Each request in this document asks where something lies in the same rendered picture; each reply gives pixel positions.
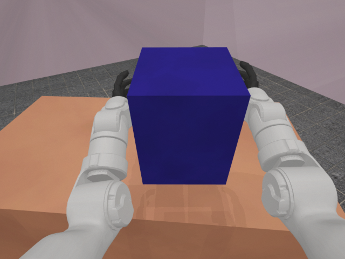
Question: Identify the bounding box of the right robot upper arm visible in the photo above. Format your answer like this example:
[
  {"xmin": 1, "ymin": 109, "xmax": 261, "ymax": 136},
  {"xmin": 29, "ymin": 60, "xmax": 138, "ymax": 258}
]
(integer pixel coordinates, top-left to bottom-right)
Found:
[{"xmin": 261, "ymin": 166, "xmax": 345, "ymax": 259}]

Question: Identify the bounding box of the pedestal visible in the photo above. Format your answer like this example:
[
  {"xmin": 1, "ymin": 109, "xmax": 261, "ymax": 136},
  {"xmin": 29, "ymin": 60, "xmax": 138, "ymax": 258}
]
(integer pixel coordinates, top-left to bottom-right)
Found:
[{"xmin": 0, "ymin": 96, "xmax": 345, "ymax": 259}]

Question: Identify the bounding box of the carton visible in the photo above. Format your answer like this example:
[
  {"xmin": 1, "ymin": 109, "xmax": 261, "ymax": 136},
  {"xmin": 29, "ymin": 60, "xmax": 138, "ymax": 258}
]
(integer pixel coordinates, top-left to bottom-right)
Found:
[{"xmin": 127, "ymin": 47, "xmax": 251, "ymax": 185}]

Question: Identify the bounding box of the left robot forearm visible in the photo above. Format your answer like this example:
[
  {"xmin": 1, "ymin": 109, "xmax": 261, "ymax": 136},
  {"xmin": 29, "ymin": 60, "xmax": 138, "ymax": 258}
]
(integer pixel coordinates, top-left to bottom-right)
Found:
[{"xmin": 66, "ymin": 96, "xmax": 132, "ymax": 221}]

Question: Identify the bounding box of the right robot hand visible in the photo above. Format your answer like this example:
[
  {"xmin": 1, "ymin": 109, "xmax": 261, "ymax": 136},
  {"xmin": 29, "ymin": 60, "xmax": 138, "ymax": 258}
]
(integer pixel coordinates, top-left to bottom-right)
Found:
[{"xmin": 238, "ymin": 61, "xmax": 259, "ymax": 89}]

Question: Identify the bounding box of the left robot upper arm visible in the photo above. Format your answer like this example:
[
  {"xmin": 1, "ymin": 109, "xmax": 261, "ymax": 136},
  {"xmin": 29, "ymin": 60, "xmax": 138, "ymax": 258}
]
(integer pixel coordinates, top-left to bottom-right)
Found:
[{"xmin": 19, "ymin": 180, "xmax": 134, "ymax": 259}]

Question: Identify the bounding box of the left robot hand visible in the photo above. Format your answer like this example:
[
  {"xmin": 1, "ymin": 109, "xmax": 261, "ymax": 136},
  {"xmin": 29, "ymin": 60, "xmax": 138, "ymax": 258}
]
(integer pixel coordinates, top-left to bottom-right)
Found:
[{"xmin": 112, "ymin": 70, "xmax": 132, "ymax": 98}]

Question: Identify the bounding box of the right robot forearm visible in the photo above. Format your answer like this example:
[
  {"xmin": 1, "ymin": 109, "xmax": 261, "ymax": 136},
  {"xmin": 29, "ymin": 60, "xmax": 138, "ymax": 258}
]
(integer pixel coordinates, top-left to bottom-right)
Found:
[{"xmin": 244, "ymin": 87, "xmax": 338, "ymax": 202}]

